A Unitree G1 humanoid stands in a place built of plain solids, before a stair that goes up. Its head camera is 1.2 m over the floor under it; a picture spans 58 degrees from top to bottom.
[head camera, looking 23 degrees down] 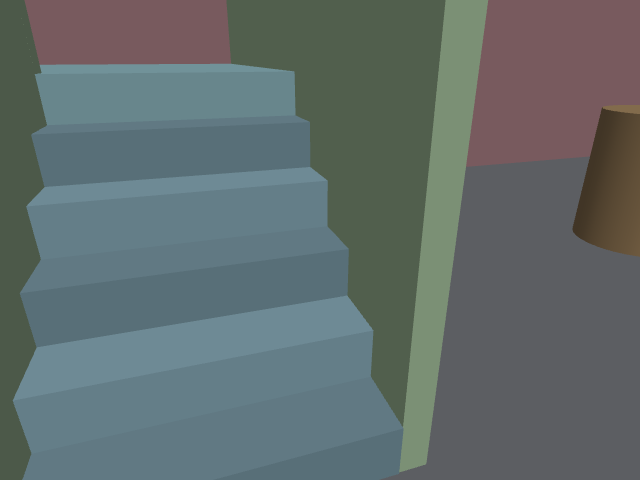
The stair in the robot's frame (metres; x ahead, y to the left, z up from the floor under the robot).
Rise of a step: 0.19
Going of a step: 0.23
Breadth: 1.02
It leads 18 degrees to the left of straight ahead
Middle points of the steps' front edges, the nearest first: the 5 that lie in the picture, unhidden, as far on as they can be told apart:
1.02 0.31 0.38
1.25 0.38 0.57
1.47 0.45 0.76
1.70 0.53 0.95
1.92 0.60 1.14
